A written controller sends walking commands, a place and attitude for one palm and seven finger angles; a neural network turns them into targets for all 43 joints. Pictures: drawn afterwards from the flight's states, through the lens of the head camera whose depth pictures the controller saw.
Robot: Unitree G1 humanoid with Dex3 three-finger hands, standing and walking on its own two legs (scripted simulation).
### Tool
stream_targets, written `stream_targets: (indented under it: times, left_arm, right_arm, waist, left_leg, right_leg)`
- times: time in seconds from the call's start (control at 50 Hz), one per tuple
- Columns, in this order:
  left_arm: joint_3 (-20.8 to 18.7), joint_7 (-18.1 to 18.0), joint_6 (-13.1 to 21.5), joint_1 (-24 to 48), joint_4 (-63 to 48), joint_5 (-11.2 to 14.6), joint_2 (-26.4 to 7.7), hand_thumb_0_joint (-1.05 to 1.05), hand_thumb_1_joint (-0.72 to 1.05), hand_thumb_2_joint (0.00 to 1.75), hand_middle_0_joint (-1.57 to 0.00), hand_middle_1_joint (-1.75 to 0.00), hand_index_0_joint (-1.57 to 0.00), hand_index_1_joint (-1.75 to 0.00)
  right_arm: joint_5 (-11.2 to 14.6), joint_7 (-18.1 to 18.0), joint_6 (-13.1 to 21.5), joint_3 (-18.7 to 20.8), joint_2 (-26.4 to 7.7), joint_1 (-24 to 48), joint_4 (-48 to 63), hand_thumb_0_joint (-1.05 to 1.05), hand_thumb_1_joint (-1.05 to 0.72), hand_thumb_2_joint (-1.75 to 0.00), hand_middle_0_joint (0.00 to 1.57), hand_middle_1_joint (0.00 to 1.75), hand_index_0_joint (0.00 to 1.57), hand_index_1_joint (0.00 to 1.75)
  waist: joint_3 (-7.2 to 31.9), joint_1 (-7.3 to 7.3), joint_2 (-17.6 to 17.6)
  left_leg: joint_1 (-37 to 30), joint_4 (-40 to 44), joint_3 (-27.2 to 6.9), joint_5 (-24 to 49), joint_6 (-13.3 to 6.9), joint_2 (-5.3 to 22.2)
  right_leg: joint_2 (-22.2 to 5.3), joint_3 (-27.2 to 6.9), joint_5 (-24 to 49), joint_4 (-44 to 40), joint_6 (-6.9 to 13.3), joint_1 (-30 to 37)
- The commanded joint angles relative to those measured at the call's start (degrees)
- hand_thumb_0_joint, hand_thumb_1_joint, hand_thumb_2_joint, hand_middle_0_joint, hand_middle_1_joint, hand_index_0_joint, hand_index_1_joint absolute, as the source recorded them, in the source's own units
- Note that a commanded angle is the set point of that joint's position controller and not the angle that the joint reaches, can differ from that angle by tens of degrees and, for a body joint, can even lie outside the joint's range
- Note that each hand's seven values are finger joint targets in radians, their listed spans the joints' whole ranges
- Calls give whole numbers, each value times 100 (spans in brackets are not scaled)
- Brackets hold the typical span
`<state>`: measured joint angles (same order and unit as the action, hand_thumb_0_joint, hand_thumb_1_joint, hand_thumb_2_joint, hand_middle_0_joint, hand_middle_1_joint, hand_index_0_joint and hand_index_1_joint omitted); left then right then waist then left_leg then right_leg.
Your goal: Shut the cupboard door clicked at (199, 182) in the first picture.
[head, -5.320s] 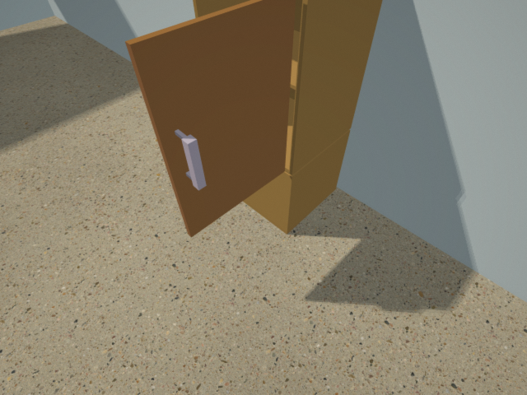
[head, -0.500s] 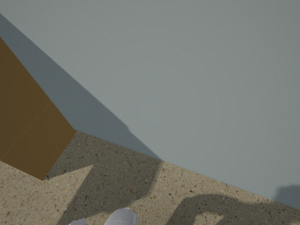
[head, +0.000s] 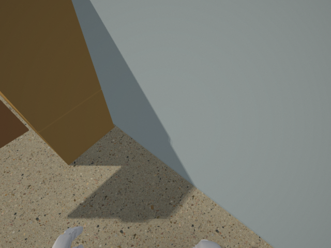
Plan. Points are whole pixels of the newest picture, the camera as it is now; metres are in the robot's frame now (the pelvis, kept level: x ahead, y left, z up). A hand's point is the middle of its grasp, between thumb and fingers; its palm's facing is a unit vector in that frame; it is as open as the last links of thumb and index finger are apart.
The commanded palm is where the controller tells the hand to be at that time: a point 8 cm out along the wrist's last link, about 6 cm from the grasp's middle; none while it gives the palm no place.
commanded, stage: turn to face it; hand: left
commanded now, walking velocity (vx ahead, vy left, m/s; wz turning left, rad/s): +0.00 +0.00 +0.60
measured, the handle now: out of the picture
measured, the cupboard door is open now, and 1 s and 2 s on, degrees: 87 87 87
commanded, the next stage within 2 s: take the last steps up to it in 1.22 s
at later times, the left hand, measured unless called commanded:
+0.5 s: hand out of the picture -0.02 +0.19 -0.19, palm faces +0.35 -0.91 -0.22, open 7.4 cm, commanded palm none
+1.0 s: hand out of the picture +0.01 +0.16 -0.14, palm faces +0.55 -0.78 -0.29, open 7.4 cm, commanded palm none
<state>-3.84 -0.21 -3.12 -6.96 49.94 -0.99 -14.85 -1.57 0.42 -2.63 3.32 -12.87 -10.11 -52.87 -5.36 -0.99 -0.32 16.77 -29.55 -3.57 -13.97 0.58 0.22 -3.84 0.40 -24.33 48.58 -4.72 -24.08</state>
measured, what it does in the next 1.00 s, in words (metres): steps on the spot, turning left: right foot, then left foot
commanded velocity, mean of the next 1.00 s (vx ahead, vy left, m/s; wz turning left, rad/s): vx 0.00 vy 0.00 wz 0.57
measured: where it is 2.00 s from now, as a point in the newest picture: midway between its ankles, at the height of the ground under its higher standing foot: outside the picture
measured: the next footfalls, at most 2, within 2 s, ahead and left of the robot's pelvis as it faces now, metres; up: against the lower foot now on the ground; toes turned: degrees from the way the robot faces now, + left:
right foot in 0.08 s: +0.05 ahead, -0.15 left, +0.00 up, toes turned +1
left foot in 0.44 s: +0.00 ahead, +0.09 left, +0.00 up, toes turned +24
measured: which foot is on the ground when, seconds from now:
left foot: down 0.00-0.06, up 0.08-0.42, down 0.44-0.86, up 0.88-1.00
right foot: up 0.00-0.06, down 0.08-0.44, up 0.46-0.84, down 0.86-1.00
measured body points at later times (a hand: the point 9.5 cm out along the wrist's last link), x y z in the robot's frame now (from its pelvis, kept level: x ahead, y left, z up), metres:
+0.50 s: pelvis +0.00 -0.02 -0.01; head +0.05 +0.02 +0.43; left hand -0.04 +0.24 -0.17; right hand +0.21 -0.22 -0.14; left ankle -0.03 +0.08 -0.74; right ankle +0.00 -0.15 -0.71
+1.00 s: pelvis +0.03 -0.06 +0.00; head +0.09 -0.07 +0.45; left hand -0.02 +0.20 -0.12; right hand +0.24 -0.25 -0.16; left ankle -0.07 +0.03 -0.65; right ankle +0.08 -0.16 -0.74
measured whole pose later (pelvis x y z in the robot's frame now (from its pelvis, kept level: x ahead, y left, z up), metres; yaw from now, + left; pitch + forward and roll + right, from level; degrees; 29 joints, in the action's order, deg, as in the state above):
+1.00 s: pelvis +0.03 -0.06 +0.00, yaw +37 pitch +0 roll +2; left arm -1.5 -1.1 -0.7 -9.0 49.8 -1.3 -10.2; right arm -1.0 1.0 -4.9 5.4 -15.4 -9.9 -54.8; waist -5.7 -2.4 -2.8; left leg 28.4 -65.4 -1.0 -25.6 3.1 -1.3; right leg -4.5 5.9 -18.5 31.3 0.2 -12.4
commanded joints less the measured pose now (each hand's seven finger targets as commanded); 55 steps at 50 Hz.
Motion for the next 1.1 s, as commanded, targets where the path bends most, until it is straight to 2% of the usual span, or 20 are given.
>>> stream_targets:
  times: [0.0, 0.02, 0.04, 0.06, 0.08, 0.16, 0.3, 0.38, 0.4, 0.42, 0.44, 0.46, 0.54, 0.7, 0.78, 0.8, 0.84, 0.86, 0.94, 1.08]
  left_arm:
    - [-111, -71, 208, -710, -265, 55, -440, 0, 90, 90, -20, -30, -20, -30]
    - [-172, -105, 287, -994, -208, 17, -714, 0, 90, 90, -20, -30, -20, -30]
    - [-284, -160, 349, -1066, -221, -84, -1299, 0, 90, 90, -20, -30, -20, -30]
    - [-247, -184, 325, -956, -301, -54, -1396, 0, 90, 90, -20, -30, -20, -30]
    - [-167, -180, 316, -607, -380, -47, -1152, 0, 90, 90, -20, -30, -20, -30]
    - [-49, -181, 351, -198, -452, -17, -652, 0, 90, 90, -20, -30, -20, -30]
    - [-213, -177, 356, -945, -192, -74, -996, 0, 90, 90, -20, -30, -20, -30]
    - [-254, -118, 310, -724, -191, -5, -1002, 0, 90, 90, -20, -30, -20, -30]
    - [-234, -98, 280, -647, -262, 37, -853, 0, 90, 90, -20, -30, -20, -30]
    - [-114, -51, 244, -520, -489, 81, -417, 0, 90, 90, -20, -30, -20, -30]
    - [-54, -101, 171, -80, -613, 17, -444, 0, 90, 90, -20, -30, -20, -30]
    - [-54, -118, 143, 94, -632, -1, -492, 0, 90, 90, -20, -30, -20, -30]
    - [-117, -60, 103, -209, -261, -2, -474, 0, 90, 90, -20, -30, -20, -30]
    - [-50, -58, 124, 102, -391, 30, -365, 0, 90, 90, -20, -30, -20, -30]
    - [-71, -94, 208, -429, -305, 72, -421, 0, 90, 90, -20, -30, -20, -30]
    - [-110, -116, 269, -717, -233, 66, -559, 0, 90, 90, -20, -30, -20, -30]
    - [-248, -183, 352, -960, -221, -64, -1380, 0, 90, 90, -20, -30, -20, -30]
    - [-189, -209, 353, -818, -245, -32, -1234, 0, 90, 90, -20, -30, -20, -30]
    - [-38, -187, 361, -145, -414, 3, -588, 0, 90, 90, -20, -30, -20, -30]
    - [-146, -177, 389, -978, -74, -67, -860, 0, 90, 90, -20, -30, -20, -30]
  right_arm:
    - [32, -56, 51, 356, -1229, 395, 543, 0, -90, -90, 20, 30, 20, 30]
    - [86, -35, 60, 334, -989, 383, 586, 0, -90, -90, 20, 30, 20, 30]
    - [125, -13, 70, 279, -562, 271, 699, 0, -90, -90, 20, 30, 20, 30]
    - [90, 5, 31, 329, -777, 359, 745, 0, -90, -90, 20, 30, 20, 30]
    - [61, 47, 1, 301, -710, 242, 717, 0, -90, -90, 20, 30, 20, 30]
    - [78, 125, -92, 257, -579, 164, 434, 0, -90, -90, 20, 30, 20, 30]
    - [111, 152, -8, 106, -339, 679, 546, 0, -90, -90, 20, 30, 20, 30]
    - [89, 130, 56, 156, -540, 129, 428, 0, -90, -90, 20, 30, 20, 30]
    - [65, 117, 108, 250, -893, -300, 334, 0, -90, -90, 20, 30, 20, 30]
    - [14, 69, 140, 427, -1580, -658, 304, 0, -90, -90, 20, 30, 20, 30]
    - [33, 1, 90, 445, -1753, -946, 155, 0, -90, -90, 20, 30, 20, 30]
    - [24, -37, 101, 390, -1601, -853, 187, 0, -90, -90, 20, 30, 20, 30]
    - [30, -146, 169, 243, -1156, 11, 376, 0, -90, -90, 20, 30, 20, 30]
    - [-10, -97, 129, 291, -1208, -117, 305, 0, -90, -90, 20, 30, 20, 30]
    - [26, -83, 82, 325, -1187, 237, 420, 0, -90, -90, 20, 30, 20, 30]
    - [71, -70, 80, 320, -1088, 313, 476, 0, -90, -90, 20, 30, 20, 30]
    - [122, -25, 95, 268, -590, 296, 670, 0, -90, -90, 20, 30, 20, 30]
    - [85, -13, 47, 317, -805, 255, 619, 0, -90, -90, 20, 30, 20, 30]
    - [46, 88, -102, 254, -573, 128, 324, 0, -90, -90, 20, 30, 20, 30]
    - [94, 106, -29, 90, -290, 639, 362, 0, -90, -90, 20, 30, 20, 30]
  waist:
    - [769, 330, -881]
    - [941, 464, -120]
    - [973, 491, 1744]
    - [876, 486, 1835]
    - [663, 255, 1258]
    - [561, -18, 1574]
    - [722, 382, 1266]
    - [884, 15, 967]
    - [1165, -240, 124]
    - [1244, -451, -1751]
    - [1296, -554, -1406]
    - [1120, -481, -825]
    - [767, -18, -986]
    - [749, -77, -819]
    - [899, 211, -987]
    - [971, 367, -606]
    - [1001, 493, 1925]
    - [900, 387, 1435]
    - [423, -6, 1463]
    - [593, 368, 1243]
  left_leg:
    - [491, 335, -1255, 1106, -663, 855]
    - [967, -286, -987, 373, -356, 454]
    - [1813, -1787, 117, -1485, 150, -447]
    - [1623, -3179, 55, -2296, 145, -278]
    - [1596, -3833, -89, -1920, 89, -119]
    - [1582, -3879, 298, -1081, 338, 145]
    - [858, -1491, 939, -1312, 300, 28]
    - [-462, 51, 1036, -60, 141, -32]
    - [-1402, 535, 441, 934, -67, 455]
    - [-2124, 796, -1876, 3038, -937, 2115]
    - [-1952, 749, -2056, 3829, -1480, 2528]
    - [-1731, 760, -1779, 3350, -1518, 2422]
    - [-1080, 821, -860, 2895, -984, 1367]
    - [-782, 786, -1255, 2262, -1002, 1144]
    - [-106, 319, -1479, 2270, -809, 928]
    - [300, -42, -1351, 1697, -557, 662]
    - [1739, -2499, 142, -2250, 194, -562]
    - [1556, -3454, -142, -2205, 128, -208]
    - [1619, -4120, 175, -1034, 303, 81]
    - [943, -1815, 774, -1286, 296, -35]
  right_leg:
    - [309, 290, 847, -1821, 68, 1604]
    - [-196, -185, 1071, -2753, 156, 2303]
    - [-1889, -1910, 1434, -3335, 733, 2669]
    - [-2597, -2225, 1950, -3387, 1265, 1809]
    - [-2268, -1613, 1829, -3285, 1387, 1402]
    - [-1399, -80, 3230, -2875, 1016, 1588]
    - [-1710, 278, 4321, -2331, 1117, 2280]
    - [-1611, 737, 3563, -1547, 667, 1574]
    - [-1378, 1004, 2702, -634, 374, 843]
    - [-451, 1105, -927, 743, -112, -847]
    - [-350, 327, -1530, 1433, -11, -1073]
    - [-453, 133, -1227, 1671, 45, -1107]
    - [-266, -49, -20, 1837, -30, -889]
    - [109, 95, -109, -8, -35, -71]
    - [331, 171, 589, -1598, 57, 1274]
    - [159, 65, 1211, -2508, 91, 1989]
    - [-2408, -2245, 2709, -3252, 1101, 2571]
    - [-2513, -1821, 3152, -3066, 1407, 2002]
    - [-1396, -201, 3331, -2907, 1072, 1568]
    - [-1512, 107, 4517, -2507, 1134, 2293]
